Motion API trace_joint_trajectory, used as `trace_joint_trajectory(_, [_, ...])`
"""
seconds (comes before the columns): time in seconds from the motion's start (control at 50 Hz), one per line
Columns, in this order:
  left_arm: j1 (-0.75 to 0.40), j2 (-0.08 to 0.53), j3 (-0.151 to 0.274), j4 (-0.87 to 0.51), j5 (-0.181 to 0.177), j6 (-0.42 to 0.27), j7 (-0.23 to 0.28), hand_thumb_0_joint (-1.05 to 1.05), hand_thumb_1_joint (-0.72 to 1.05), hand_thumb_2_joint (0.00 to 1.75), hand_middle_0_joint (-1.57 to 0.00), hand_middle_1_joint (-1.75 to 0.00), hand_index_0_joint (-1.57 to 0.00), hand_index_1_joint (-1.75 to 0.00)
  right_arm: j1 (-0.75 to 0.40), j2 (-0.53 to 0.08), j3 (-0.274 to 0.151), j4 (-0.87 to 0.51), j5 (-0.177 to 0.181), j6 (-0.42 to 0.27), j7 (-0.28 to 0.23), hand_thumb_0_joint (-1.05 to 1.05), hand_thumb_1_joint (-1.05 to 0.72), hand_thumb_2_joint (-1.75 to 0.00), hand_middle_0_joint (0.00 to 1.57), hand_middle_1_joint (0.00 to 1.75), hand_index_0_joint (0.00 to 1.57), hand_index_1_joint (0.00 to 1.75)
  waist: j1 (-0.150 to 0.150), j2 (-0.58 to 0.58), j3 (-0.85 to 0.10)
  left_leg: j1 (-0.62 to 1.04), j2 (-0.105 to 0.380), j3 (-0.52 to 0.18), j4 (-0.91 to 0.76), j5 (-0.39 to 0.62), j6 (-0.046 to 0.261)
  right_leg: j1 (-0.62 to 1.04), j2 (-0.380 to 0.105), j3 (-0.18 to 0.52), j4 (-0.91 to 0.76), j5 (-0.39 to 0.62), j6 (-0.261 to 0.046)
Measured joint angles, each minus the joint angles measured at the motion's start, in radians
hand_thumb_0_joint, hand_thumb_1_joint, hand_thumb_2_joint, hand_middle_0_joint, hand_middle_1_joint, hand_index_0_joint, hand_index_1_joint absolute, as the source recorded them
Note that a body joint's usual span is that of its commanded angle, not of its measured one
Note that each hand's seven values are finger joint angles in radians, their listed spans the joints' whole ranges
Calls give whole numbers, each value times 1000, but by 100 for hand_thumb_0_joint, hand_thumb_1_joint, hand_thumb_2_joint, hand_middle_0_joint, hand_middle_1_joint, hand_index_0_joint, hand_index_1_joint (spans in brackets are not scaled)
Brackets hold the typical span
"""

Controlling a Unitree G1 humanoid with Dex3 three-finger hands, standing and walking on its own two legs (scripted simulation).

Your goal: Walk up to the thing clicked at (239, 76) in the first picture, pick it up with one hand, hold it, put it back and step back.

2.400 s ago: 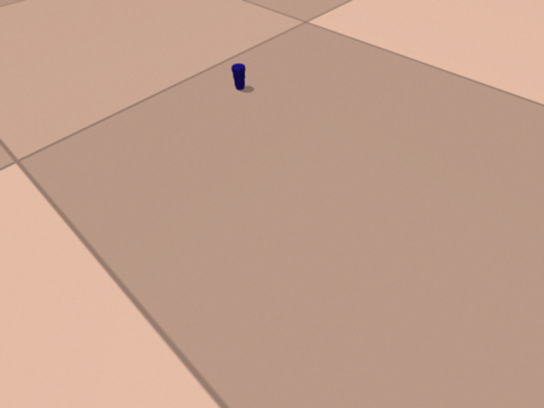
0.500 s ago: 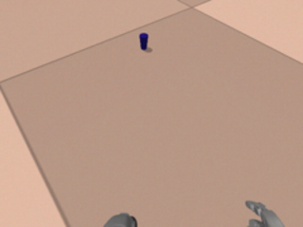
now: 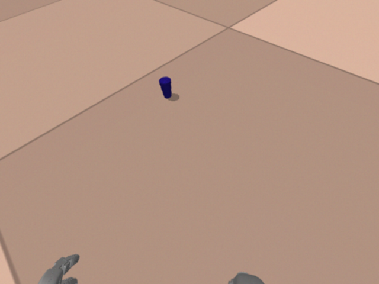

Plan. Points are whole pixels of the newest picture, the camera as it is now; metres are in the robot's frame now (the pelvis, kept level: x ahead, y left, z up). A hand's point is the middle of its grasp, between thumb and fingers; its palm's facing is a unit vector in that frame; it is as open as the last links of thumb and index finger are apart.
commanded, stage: walk up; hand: left
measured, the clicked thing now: (166, 88) +1.54 +0.24 -0.68
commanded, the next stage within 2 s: none
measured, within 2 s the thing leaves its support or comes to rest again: neither
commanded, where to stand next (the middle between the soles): +1.18 +0.05 m, yaw -3 degrees
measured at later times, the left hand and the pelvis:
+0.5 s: hand (84, 221) +0.30 +0.31 -0.14, palm faces -0.04 -0.93 -0.35, open 7.4 cm; pelvis +0.27 +0.04 +0.01, yaw -1 degrees
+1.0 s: hand (121, 129) +0.59 +0.25 -0.10, palm faces -0.04 -0.91 -0.40, open 7.4 cm; pelvis +0.50 -0.01 +0.02, yaw -2 degrees
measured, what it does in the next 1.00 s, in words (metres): walks ahead: left foot, then right foot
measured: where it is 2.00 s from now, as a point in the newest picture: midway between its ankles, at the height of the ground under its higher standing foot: (192, 163)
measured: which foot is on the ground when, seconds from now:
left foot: up 0.00-0.34, down 0.36-0.84, up 0.86-1.00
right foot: down 0.00-0.40, up 0.42-0.80, down 0.82-1.00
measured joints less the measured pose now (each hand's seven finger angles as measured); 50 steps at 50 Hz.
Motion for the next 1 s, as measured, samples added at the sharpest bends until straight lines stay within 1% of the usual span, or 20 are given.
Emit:
trace_joint_trajectory(0.04, [36,-15,-11,3,-5,-2,11,0,90,90,-20,-30,-20,-30,-28,5,9,-5,8,0,4,1,-90,-90,20,30,20,30,21,-1,5,-118,-14,0,90,86,12,77,3,-1,-77,6,2])
trace_joint_trajectory(0.1, [107,-15,-17,27,-6,-2,19,0,90,90,-21,-30,-20,-30,-67,10,14,-41,6,-2,15,1,-90,-90,20,30,20,30,43,0,-2,-249,7,-13,29,181,16,173,25,2,-181,12,0])
trace_joint_trajectory(0.16, [166,-6,-17,50,-3,2,21,0,90,90,-21,-30,-21,-30,-97,10,7,-69,-3,4,29,1,-90,-90,21,30,20,30,50,7,-11,-330,36,-35,-104,241,-8,251,49,-4,-241,-8,-6])
trace_joint_trajectory(0.22, [203,8,-11,58,5,1,18,0,90,90,-21,-30,-21,-30,-118,9,0,-77,-13,15,42,0,-90,-90,20,30,20,30,55,8,-19,-361,64,-15,-299,285,-32,315,63,-18,-277,-41,-2])
trace_joint_trajectory(0.26, [214,22,-7,54,10,-2,17,0,90,90,-21,-30,-21,-30,-132,9,-4,-75,-17,18,52,0,-90,-90,20,30,20,30,64,4,-18,-353,74,5,-421,334,-34,350,68,-25,-280,-74,7])
trace_joint_trajectory(0.32, [225,44,-2,49,12,-3,18,0,90,90,-21,-30,-21,-30,-146,13,-9,-68,-20,18,61,0,-90,-90,20,30,20,30,79,-12,-22,-308,72,28,-526,380,-17,393,66,-29,-253,-146,26])
trace_joint_trajectory(0.36, [237,60,2,48,12,2,21,0,90,90,-21,-30,-21,-30,-147,18,-11,-69,-23,11,63,0,-90,-90,20,30,20,30,84,-31,-38,-254,57,44,-574,375,-3,408,52,-25,-204,-214,40])
trace_joint_trajectory(0.4, [222,73,5,56,8,17,33,0,90,90,-21,-30,-20,-30,-160,37,-13,-72,-37,-6,56,0,-90,-90,20,30,20,30,79,-90,-25,-237,14,78,-521,324,-10,363,-10,-2,-29,-265,18])
trace_joint_trajectory(0.46, [196,52,-14,59,-1,33,45,1,90,90,-20,-30,-20,-30,-153,44,-12,-102,-27,-27,42,0,-90,-90,21,30,20,30,51,-73,-13,-198,21,82,-481,246,-3,196,34,72,343,-260,-15])
trace_joint_trajectory(0.5, [180,55,-25,57,-4,30,40,1,90,90,-20,-30,-20,-30,-132,58,-3,-106,-11,-29,30,0,-90,-90,21,30,21,30,33,-80,-13,-133,19,90,-532,238,-6,97,44,99,445,-203,-21])
trace_joint_trajectory(0.58, [144,67,-23,29,-13,23,26,0,90,90,-20,-30,-20,-30,-71,71,16,-96,0,-33,19,0,-90,-90,21,30,21,30,10,-107,-15,-11,-5,105,-639,232,-6,-47,3,121,394,-103,-5])
trace_joint_trajectory(0.64, [116,67,-18,14,-8,29,15,0,90,90,-20,-30,-20,-30,-27,65,17,-85,0,-31,16,0,-90,-90,21,30,21,30,2,-109,-12,61,-14,114,-684,208,-8,-105,-31,106,265,-55,16])
trace_joint_trajectory(0.7, [87,61,-14,7,0,33,2,0,90,90,-20,-30,-20,-30,3,52,15,-78,-1,-30,17,0,-90,-90,21,31,21,30,-9,-97,-3,116,-15,121,-704,175,-19,-116,-52,73,91,21,18])
trace_joint_trajectory(0.8, [64,49,-5,12,5,26,-6,0,90,90,-20,-30,-20,-30,41,25,7,-75,-1,-12,16,1,-90,-90,21,31,21,30,-29,-68,-10,164,-2,125,-626,49,-51,-32,-29,39,-101,125,0])
trace_joint_trajectory(0.82, [59,41,-1,18,6,22,-2,0,90,90,-20,-30,-20,-30,45,16,4,-71,-1,-7,13,1,-90,-90,21,31,21,30,-27,-45,-12,160,19,121,-574,8,-49,-16,-10,30,-97,122,2])
trace_joint_trajectory(0.84, [50,26,1,22,8,17,3,0,90,90,-20,-30,-20,-30,39,9,0,-64,-2,0,9,1,-90,-90,21,31,21,30,-28,-10,-4,138,51,106,-489,-19,-28,-9,14,11,-67,91,2])
trace_joint_trajectory(0.86, [46,19,1,15,11,10,8,0,90,90,-20,-30,-20,-30,34,10,-1,-61,-2,8,5,1,-90,-90,21,30,21,30,-26,4,2,98,54,73,-375,-24,-11,-4,21,-1,-37,57,2])
trace_joint_trajectory(0.92, [54,3,-11,-4,1,-4,18,0,90,90,-20,-30,-20,-30,13,17,14,-47,-3,22,2,1,-90,-90,21,30,20,30,1,-7,7,-48,-4,25,-70,-3,6,42,7,6,-32,9,-3])
trace_joint_trajectory(0.96, [74,-10,-21,-7,-4,-6,25,0,90,90,-20,-30,-20,-30,-6,11,17,-43,4,24,4,1,-90,-90,21,30,20,30,14,0,4,-136,-14,3,1,62,9,100,9,5,-94,18,2])
trace_joint_trajectory(1.0, [100,-13,-26,-3,-4,-6,28,0,90,90,-20,-30,-20,-30,-22,7,16,-52,5,23,9,1,-90,-90,21,30,20,30,22,6,-3,-207,-2,-12,-16,116,6,149,16,5,-153,27,1])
